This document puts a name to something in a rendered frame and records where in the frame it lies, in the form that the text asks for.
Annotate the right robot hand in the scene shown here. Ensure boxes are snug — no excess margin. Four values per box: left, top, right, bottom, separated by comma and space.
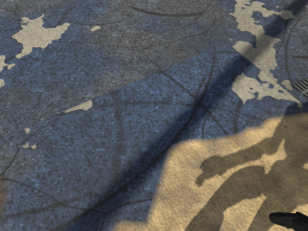
269, 212, 308, 231

